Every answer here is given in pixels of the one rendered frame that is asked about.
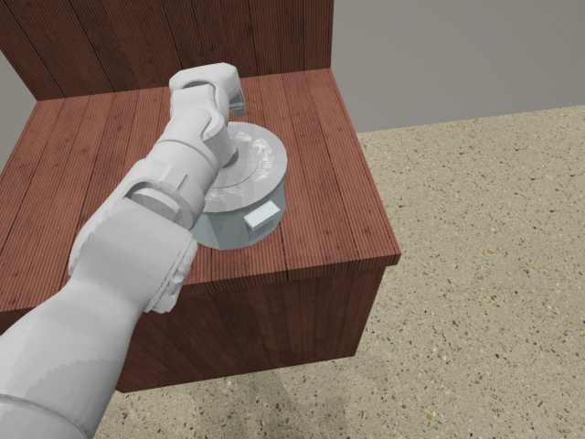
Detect left robot hand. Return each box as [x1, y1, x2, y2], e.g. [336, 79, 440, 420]
[169, 62, 246, 117]

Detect pot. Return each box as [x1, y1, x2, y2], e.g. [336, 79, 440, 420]
[189, 181, 286, 251]

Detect left robot forearm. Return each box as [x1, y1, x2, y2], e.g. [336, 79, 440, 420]
[69, 77, 233, 276]

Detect lid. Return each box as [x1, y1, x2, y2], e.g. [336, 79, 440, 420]
[201, 122, 288, 216]

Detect robot left upper arm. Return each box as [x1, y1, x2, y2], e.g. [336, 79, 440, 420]
[0, 197, 198, 439]

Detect knob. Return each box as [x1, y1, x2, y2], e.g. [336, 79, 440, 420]
[222, 139, 239, 168]

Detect table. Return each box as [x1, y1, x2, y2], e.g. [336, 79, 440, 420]
[0, 0, 401, 393]

